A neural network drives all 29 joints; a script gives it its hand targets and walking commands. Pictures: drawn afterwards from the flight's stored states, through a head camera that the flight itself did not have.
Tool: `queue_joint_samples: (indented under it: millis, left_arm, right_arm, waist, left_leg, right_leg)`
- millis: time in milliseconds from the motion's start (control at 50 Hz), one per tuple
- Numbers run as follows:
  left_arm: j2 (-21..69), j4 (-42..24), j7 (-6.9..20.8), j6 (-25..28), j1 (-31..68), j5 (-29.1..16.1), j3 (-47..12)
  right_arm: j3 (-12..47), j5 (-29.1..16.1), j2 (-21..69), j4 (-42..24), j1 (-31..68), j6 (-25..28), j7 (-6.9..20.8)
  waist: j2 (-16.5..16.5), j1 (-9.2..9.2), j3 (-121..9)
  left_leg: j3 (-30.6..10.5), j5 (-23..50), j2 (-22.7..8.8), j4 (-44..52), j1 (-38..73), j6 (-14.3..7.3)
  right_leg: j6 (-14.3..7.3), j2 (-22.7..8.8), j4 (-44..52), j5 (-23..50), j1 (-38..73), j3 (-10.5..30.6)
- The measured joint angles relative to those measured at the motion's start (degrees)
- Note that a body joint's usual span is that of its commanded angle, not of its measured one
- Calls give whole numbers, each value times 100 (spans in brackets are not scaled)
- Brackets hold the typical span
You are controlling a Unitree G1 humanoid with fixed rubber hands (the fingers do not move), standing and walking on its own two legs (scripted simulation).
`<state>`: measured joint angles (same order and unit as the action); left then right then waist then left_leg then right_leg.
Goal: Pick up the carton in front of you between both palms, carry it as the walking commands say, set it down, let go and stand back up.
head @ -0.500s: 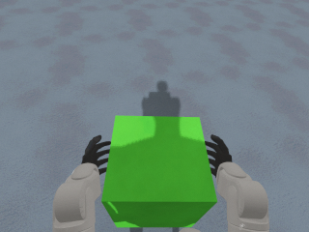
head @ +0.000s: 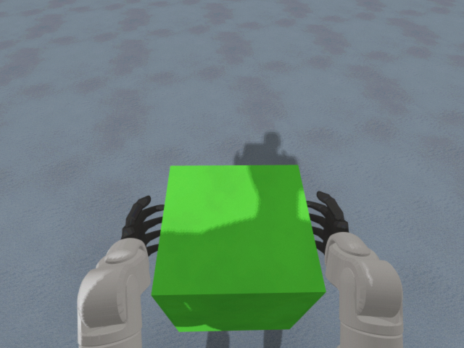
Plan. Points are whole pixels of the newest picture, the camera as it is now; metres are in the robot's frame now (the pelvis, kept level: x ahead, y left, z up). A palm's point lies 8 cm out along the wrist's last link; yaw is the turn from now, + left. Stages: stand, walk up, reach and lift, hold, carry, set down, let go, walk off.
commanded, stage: carry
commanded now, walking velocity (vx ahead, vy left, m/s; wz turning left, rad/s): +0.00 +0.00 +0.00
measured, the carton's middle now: (234, 253) +0.27 +0.00 +0.02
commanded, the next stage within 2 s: hold in 1.22 s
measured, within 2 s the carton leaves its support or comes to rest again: neither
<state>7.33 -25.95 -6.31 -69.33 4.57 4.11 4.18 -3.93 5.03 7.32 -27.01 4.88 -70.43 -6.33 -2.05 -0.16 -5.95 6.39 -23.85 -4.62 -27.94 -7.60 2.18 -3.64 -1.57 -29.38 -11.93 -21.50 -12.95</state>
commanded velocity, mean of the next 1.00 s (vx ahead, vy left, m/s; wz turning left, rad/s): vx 0.00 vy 0.00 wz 0.00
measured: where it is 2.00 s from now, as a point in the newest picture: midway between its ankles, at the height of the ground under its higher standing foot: outside the picture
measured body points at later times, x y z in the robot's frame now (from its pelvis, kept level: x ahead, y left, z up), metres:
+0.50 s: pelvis -0.02 +0.02 +0.00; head -0.05 +0.02 +0.45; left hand +0.24 +0.17 +0.07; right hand +0.24 -0.13 +0.07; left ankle -0.11 +0.12 -0.73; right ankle +0.04 -0.08 -0.73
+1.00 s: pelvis -0.05 +0.02 +0.00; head -0.06 +0.02 +0.45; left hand +0.25 +0.18 +0.02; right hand +0.26 -0.13 +0.02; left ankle -0.11 +0.12 -0.73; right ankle +0.04 -0.08 -0.73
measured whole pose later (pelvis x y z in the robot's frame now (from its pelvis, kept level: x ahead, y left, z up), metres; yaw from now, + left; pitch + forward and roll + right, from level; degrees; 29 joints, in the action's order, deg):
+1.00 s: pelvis -0.05 +0.02 +0.00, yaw +1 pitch +1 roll +0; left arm 8.3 12.0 -0.8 -41.4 13.4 14.6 10.6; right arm -10.6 15.1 8.4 11.6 13.5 -41.7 -1.4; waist -0.4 -0.1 -3.6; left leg 7.7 -21.9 -1.7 -31.0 -10.3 -0.7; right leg -1.9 -4.9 -29.1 -7.4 -22.7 -11.5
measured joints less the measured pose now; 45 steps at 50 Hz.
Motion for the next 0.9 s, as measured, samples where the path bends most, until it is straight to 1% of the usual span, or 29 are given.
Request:
queue_joint_samples:
  millis: [140,280,360,440,580,600,680,900]
  left_arm:
    - [-3,7,3,-43,-84,41,-25]
    - [-5,32,3,-94,-117,58,-47]
    - [-5,230,28,-63,-78,114,-43]
    - [-4,622,104,71,-4,253,-23]
    - [3,1318,221,544,154,460,60]
    - [4,1402,295,619,176,448,72]
    - [11,1782,365,971,256,581,110]
    - [59,3226,520,2209,647,937,413]
  right_arm:
    - [25,-18,-2,75,-82,16,5]
    - [37,-16,-4,101,-158,8,9]
    - [19,38,-5,286,-142,49,39]
    - [-10,160,-5,679,-68,185,106]
    - [-83,357,3,1407,120,658,220]
    - [-104,384,4,1506,145,746,249]
    - [-152,509,12,1892,238,1093,317]
    - [-450,876,61,3298,627,2295,461]
  waist:
    - [79,-20,-92]
    - [100,-23,-93]
    - [107,-8,-109]
    - [123,5,-113]
    - [153,8,-30]
    - [156,5,-17]
    - [161,-1,21]
    - [164,-5,143]
  left_leg:
    - [22,-154,30,-168,-5,-38]
    - [43,-177,76,-258,16,-93]
    - [58,-133,107,-252,30,-127]
    - [76,-61,142,-217,45,-160]
    - [101,79,209,-168,2,-213]
    - [102,95,218,-166,-11,-219]
    - [107,142,246,-176,-69,-241]
    - [120,189,284,-262,-207,-279]
  right_leg:
    - [61,-88,-291,-204,-53,10]
    - [108,-152,-349,-192,-20,30]
    - [127,-179,-294,-113,16,44]
    - [141,-202,-202,-3,54,62]
    - [155,-250,-48,203,58,93]
    - [156,-257,-32,228,52,96]
    - [162,-282,11,306,19,106]
    - [170,-325,32,419,-74,134]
